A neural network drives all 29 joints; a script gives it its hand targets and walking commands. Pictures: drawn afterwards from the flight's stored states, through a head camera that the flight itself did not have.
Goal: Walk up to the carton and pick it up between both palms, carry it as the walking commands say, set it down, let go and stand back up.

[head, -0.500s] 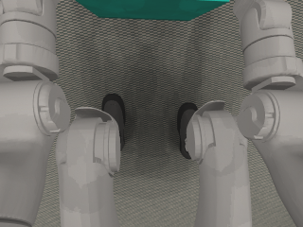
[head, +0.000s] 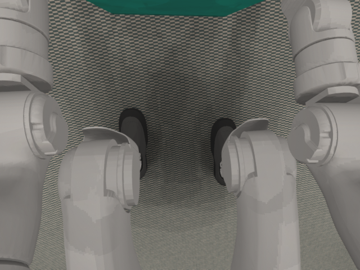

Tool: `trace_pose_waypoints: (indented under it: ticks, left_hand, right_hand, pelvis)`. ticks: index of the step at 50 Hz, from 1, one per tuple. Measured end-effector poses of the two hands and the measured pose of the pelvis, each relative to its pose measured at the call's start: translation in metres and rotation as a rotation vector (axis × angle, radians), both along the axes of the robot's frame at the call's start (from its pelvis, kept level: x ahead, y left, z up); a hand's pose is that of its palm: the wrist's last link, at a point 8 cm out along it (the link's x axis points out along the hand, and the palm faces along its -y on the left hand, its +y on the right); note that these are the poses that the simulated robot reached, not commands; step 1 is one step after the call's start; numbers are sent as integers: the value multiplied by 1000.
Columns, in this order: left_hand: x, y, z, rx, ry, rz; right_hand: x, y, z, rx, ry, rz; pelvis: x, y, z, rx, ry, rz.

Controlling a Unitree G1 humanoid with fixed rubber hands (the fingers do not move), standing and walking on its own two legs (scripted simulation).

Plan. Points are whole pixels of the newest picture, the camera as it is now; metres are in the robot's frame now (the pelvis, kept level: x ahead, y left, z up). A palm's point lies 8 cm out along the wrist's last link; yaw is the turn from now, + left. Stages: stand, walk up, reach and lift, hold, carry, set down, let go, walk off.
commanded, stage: set down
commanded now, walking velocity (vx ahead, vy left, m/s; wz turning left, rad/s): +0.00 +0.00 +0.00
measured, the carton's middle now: out of the picture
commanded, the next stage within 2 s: let go in 1.40 s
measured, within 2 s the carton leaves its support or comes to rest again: neither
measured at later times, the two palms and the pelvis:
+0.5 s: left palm out of the picture +0.57 +0.24 -0.10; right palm out of the picture +0.58 -0.16 -0.09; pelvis +0.00 +0.00 +0.02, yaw +1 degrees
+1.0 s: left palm out of the picture +0.56 +0.26 +0.05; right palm out of the picture +0.58 -0.16 +0.05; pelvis +0.01 -0.01 +0.14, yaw +2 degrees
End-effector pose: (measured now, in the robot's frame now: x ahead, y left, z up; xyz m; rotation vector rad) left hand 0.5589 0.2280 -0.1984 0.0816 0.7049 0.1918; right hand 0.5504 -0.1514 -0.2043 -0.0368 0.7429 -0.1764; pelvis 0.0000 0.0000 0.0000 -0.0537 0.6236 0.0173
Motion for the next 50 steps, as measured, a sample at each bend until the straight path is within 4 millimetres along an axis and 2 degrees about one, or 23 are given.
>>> trace_pose_waypoints:
  ticks: [6,12,17,25,30,38,50]
  left_hand:
    - [1,8,3,6,-5,11]
    - [6,9,19,9,-34,8]
    - [9,10,46,20,-65,3]
    - [11,14,103,27,-86,4]
    - [9,16,130,25,-74,-1]
    - [5,21,170,33,-55,-15]
    - [6,28,247,33,-66,-27]
  right_hand:
    - [7,-7,8,-2,-34,-16]
    - [23,-6,37,-1,-115,-21]
    - [27,-7,64,-6,-130,-23]
    - [26,-9,114,-8,-139,-20]
    - [26,-8,139,-2,-129,-13]
    - [25,-9,180,-11,-123,-2]
    - [27,-7,255,-22,-124,11]
  pelvis:
    - [0,0,0,0,-1,0]
    - [-1,0,1,1,-12,0]
    - [-2,0,4,3,-49,1]
    - [-3,-2,16,12,-128,6]
    - [-3,-5,35,19,-142,11]
    - [3,-6,76,25,-142,20]
    - [10,-5,140,24,-161,30]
